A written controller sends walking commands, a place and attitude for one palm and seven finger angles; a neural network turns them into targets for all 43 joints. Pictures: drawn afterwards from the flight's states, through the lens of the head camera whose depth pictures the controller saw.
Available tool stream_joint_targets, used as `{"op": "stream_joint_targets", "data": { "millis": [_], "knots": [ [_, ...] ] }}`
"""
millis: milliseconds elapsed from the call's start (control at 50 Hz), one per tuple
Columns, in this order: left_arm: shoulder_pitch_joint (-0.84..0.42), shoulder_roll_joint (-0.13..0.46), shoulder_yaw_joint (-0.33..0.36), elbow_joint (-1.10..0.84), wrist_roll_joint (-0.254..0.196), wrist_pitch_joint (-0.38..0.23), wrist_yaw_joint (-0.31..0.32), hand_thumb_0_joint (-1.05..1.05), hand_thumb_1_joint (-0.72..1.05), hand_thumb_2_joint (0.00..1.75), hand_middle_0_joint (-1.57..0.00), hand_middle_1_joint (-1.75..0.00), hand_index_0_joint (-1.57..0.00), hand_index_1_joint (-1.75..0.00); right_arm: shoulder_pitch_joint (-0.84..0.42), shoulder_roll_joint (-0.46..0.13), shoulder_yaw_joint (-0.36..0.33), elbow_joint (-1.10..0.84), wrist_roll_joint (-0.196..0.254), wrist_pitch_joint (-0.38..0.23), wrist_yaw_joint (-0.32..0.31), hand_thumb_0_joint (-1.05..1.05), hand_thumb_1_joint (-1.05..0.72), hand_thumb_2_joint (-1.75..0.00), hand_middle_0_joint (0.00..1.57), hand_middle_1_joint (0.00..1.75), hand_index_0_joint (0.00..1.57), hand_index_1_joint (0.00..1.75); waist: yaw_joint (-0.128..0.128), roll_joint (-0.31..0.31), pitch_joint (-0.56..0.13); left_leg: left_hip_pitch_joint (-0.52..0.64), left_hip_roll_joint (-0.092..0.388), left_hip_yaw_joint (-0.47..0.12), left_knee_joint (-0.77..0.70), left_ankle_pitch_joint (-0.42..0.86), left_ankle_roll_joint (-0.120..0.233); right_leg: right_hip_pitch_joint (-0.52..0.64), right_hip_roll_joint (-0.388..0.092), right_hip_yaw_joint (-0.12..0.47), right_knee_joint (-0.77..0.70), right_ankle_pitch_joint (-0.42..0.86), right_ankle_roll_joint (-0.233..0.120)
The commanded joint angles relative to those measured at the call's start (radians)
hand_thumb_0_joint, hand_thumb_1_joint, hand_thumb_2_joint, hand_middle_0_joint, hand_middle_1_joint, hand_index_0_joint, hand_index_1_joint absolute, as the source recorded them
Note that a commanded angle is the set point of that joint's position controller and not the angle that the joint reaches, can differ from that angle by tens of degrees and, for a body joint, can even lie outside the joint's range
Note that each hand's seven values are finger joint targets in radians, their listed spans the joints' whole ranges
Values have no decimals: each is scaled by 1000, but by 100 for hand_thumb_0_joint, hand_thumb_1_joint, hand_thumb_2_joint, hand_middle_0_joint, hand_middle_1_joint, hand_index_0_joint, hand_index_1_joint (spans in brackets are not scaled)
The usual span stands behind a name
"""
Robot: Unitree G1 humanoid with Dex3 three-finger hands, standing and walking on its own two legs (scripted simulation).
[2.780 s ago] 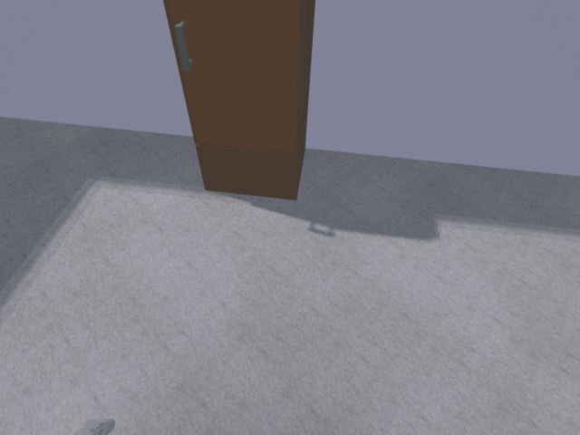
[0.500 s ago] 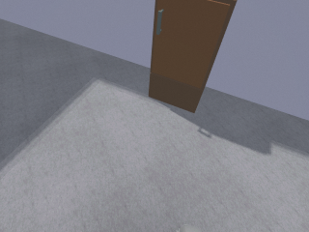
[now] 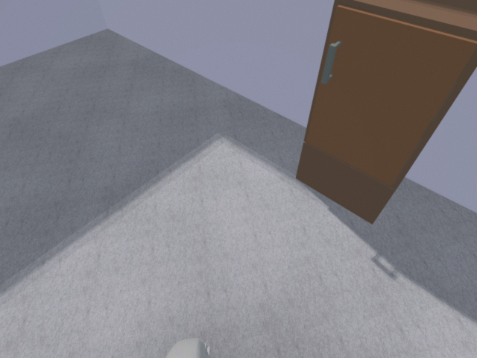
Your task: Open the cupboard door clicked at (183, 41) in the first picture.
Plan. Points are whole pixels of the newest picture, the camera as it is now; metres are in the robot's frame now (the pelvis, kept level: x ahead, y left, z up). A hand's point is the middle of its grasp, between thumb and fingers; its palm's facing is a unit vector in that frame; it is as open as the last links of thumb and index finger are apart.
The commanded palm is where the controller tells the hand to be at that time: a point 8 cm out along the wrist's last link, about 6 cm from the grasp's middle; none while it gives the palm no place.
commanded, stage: walk to a spot facing it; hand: left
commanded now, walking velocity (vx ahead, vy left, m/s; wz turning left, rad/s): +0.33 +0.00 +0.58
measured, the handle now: (331, 62) +1.07 -0.31 -0.04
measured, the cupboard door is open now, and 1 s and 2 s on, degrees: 0 0 0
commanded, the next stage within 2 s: turn to face it in 0.42 s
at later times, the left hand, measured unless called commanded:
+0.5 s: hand (109, 335) +0.20 +0.28 -0.18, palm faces +0.27 -0.95 -0.18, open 7.4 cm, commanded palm none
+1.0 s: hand (143, 247) +0.39 +0.25 -0.17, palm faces +0.10 -0.97 -0.22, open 7.3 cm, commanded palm none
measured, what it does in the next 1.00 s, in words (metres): walks ahead: left foot, then right foot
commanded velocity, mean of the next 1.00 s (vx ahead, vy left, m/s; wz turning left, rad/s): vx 0.14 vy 0.00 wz -0.11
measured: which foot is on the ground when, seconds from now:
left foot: up 0.00-0.24, down 0.26-0.80, up 0.82-1.00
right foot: down 0.00-0.26, up 0.28-0.78, down 0.80-1.00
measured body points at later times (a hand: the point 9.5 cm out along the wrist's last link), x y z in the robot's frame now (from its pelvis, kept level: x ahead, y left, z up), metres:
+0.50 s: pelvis +0.20 +0.08 +0.00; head +0.22 +0.11 +0.45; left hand +0.18 +0.33 -0.16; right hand +0.34 -0.14 -0.13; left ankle +0.20 +0.12 -0.74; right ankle +0.28 -0.10 -0.65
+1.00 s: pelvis +0.35 +0.06 -0.01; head +0.38 +0.06 +0.44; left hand +0.39 +0.30 -0.16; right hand +0.39 -0.16 -0.17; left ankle +0.32 +0.20 -0.67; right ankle +0.41 -0.01 -0.74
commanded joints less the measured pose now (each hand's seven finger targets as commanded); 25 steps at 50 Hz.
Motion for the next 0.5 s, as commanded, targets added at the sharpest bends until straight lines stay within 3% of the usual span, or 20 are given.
{"op": "stream_joint_targets", "data": {
  "millis": [0, 80, 120, 160, 180, 200, 220, 240, 260, 280, 300, 320, 360, 400, 480],
  "knots": [
    [115, 127, 22, 1, -2, -22, 11, 0, 90, 90, -20, -30, -20, -30, -96, 31, 14, -94, -3, -7, 27, 0, -90, -90, 20, 30, 20, 30, 33, -149, 76, -125, 42, 17, -117, 75, -17, 37, -254, 85, -238, 309, -63],
    [161, 170, 27, 17, -1, -16, 13, 0, 90, 90, -20, -30, -20, -30, -232, 30, 37, -147, -3, -16, 41, 0, -90, -90, 20, 30, 20, 30, 69, -147, 88, -53, 23, 85, -383, 94, 3, 104, -256, 4, -211, 431, -56],
    [176, 196, 32, 25, -1, -11, 13, 0, 90, 90, -20, -30, -20, -30, -241, 14, 38, -158, -4, -23, 41, 0, -90, -90, 20, 30, 20, 30, 66, -145, 71, 10, 1, 111, -457, 54, 28, 156, -282, -14, -155, 563, -56],
    [172, 236, 40, 24, -3, -7, 9, 0, 90, 90, -20, -30, -20, -30, -161, -11, 31, -144, -6, -31, 29, 0, -90, -90, 20, 30, 20, 30, 27, -154, 3, 151, -65, 166, -500, -18, 60, 188, -294, -47, -2, 800, -54],
    [158, 256, 43, 21, -6, -4, 8, 0, 90, 90, -20, -30, -20, -30, -71, -35, 22, -125, -9, -36, 20, 0, -90, -90, 20, 30, 20, 30, -22, -159, -49, 294, -93, 168, -545, -16, 79, 145, -292, -71, 145, 853, -39],
    [133, 252, 42, 14, -11, -1, 3, 0, 90, 90, -20, -30, -20, -30, 78, -101, 4, -94, -14, -39, 11, 0, -90, -90, 20, 30, 20, 30, -101, -93, -138, 544, -81, 120, -644, 46, 101, 17, -262, -87, 406, 720, -5],
    [153, 208, 44, -25, -24, 3, -17, 0, 90, 90, -20, -30, -20, -30, 197, -241, -33, -73, -23, -41, -4, 0, -90, -90, 20, 30, 20, 30, -138, 159, -260, 821, 185, -262, -695, 153, 202, -286, -104, -76, 766, 70, 57],
    [95, 180, 38, -80, -30, 5, -22, 0, 90, 90, -20, -30, -20, -30, 231, -318, -45, -63, 1, -42, -15, 0, -90, -90, 20, 30, 20, 30, -130, 188, -285, 881, 372, -571, -815, 315, 293, -512, -28, 77, 961, -310, 63],
    [39, 187, 38, -85, -29, 13, -10, 0, 90, 90, -20, -30, -20, -30, 187, -288, -39, -62, 15, -47, -25, 0, -90, -90, 20, 30, 20, 30, -118, 54, -247, 786, 379, -513, -845, 231, 283, -552, -66, 167, 1004, -245, 52],
    [24, 159, 39, -74, -26, 15, -9, 0, 90, 90, -20, -30, -20, -30, 106, -242, -27, -87, 14, -55, -34, 0, -90, -90, 20, 30, 20, 30, -79, 64, -173, 666, 333, -450, -860, 171, 252, -564, -101, 190, 993, -178, 56],
    [38, 165, 42, -45, -17, 23, -17, 0, 90, 90, -20, -30, -20, -30, 27, -176, -11, -105, 13, -62, -34, 0, -90, -90, 20, 30, 20, 30, -33, 32, -98, 519, 273, -343, -885, 146, 201, -507, -134, 206, 936, -112, 59],
    [77, 142, 42, -23, -6, 34, -19, 0, 90, 90, -20, -30, -20, -30, -17, -135, 3, -111, 7, -70, -35, 0, -90, -90, 20, 30, 20, 30, 3, 27, -45, 404, 223, -275, -909, 164, 177, -444, -136, 203, 886, -80, 65],
    [133, 113, 37, 2, 0, 53, -18, 0, 90, 90, -20, -30, -20, -30, -32, -100, 12, -99, 9, -81, -34, 0, -90, -90, 20, 30, 20, 30, 44, 37, -40, 345, 159, -178, -936, 236, 158, -384, -123, 193, 809, -26, 75],
    [134, 112, 38, 5, 1, 61, -17, 0, 90, 90, -20, -30, -20, -30, -14, -87, 13, -80, 13, -84, -34, 0, -90, -90, 20, 30, 20, 30, 54, 58, -44, 344, 135, -163, -958, 230, 155, -383, -114, 188, 755, 28, 82],
    [21, 111, 39, -29, 2, 68, -15, 0, 90, 90, -20, -30, -20, -30, 65, -60, 4, -43, 14, -85, -40, 0, -90, -90, 20, 30, 20, 30, 33, 24, 13, 412, 128, -185, -985, 261, 167, -473, -101, 192, 652, 100, 95]
  ]
}}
